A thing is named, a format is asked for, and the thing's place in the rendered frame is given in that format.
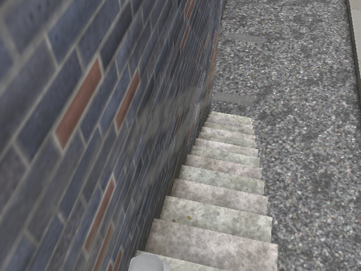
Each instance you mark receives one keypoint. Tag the left robot thigh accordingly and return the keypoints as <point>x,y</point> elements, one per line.
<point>146,262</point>

